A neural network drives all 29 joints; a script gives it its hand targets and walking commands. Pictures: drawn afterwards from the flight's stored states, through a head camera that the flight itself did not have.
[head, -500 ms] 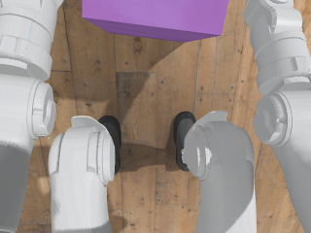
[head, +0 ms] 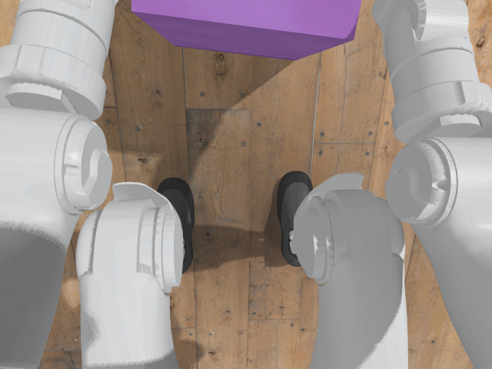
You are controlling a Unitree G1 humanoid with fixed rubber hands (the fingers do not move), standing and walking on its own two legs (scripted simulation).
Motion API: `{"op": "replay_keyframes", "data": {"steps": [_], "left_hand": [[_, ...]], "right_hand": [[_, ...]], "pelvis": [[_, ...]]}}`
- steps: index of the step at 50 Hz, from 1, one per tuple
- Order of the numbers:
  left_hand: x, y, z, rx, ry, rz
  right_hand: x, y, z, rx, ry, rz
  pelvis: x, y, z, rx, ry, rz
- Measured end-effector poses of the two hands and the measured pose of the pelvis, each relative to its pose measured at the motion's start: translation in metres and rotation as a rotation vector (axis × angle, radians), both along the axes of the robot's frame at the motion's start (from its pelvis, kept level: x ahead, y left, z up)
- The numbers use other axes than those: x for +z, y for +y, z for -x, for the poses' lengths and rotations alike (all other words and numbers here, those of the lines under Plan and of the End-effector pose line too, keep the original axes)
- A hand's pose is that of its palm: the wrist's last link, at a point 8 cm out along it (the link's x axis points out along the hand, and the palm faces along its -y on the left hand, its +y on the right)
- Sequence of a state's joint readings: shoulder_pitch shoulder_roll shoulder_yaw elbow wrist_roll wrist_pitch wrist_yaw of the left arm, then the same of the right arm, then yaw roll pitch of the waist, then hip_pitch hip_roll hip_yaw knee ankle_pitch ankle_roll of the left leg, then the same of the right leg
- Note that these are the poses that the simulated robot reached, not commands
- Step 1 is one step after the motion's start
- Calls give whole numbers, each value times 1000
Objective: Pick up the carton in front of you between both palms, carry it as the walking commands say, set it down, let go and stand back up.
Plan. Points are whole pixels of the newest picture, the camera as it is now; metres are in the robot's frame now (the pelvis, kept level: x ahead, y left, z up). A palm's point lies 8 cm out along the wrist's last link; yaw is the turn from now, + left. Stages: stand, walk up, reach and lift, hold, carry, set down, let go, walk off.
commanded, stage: reach and lift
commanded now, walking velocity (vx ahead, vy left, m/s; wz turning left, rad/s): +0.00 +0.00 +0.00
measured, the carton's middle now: out of the picture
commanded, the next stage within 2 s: none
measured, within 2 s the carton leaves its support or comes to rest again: leaves its support in 0.22 s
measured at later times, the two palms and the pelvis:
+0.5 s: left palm out of the picture +0.54 +0.14 -0.02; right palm out of the picture +0.53 -0.16 -0.02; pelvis +0.00 -0.01 +0.05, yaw +1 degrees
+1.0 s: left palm out of the picture +0.50 +0.14 +0.12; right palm out of the picture +0.49 -0.16 +0.12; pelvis +0.01 +0.00 +0.16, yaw +1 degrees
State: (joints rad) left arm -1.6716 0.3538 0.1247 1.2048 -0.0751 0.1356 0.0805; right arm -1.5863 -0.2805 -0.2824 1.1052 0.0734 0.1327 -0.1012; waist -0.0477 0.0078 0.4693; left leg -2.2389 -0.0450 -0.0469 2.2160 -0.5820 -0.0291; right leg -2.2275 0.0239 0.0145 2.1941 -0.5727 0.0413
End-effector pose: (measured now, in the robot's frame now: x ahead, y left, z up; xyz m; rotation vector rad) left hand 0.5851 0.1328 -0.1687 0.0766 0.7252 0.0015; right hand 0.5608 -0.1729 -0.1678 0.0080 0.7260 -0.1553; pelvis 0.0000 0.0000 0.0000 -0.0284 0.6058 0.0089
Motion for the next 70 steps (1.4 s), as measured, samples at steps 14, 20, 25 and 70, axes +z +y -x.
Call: {"op": "replay_keyframes", "data": {"steps": [14,20,25,70], "left_hand": [[18,-5,11,47,-14,18],[88,0,29,85,-56,37],[147,5,47,104,-40,39],[417,10,133,143,-37,53]], "right_hand": [[26,2,2,-55,-6,29],[91,7,17,-53,-51,-4],[145,11,34,-42,-36,-17],[416,16,111,-19,-34,-20]], "pelvis": [[-1,1,-12,0,39,-7],[22,-3,-9,0,82,-17],[50,-6,-2,4,115,-20],[276,-2,-49,-2,-72,-25]]}}
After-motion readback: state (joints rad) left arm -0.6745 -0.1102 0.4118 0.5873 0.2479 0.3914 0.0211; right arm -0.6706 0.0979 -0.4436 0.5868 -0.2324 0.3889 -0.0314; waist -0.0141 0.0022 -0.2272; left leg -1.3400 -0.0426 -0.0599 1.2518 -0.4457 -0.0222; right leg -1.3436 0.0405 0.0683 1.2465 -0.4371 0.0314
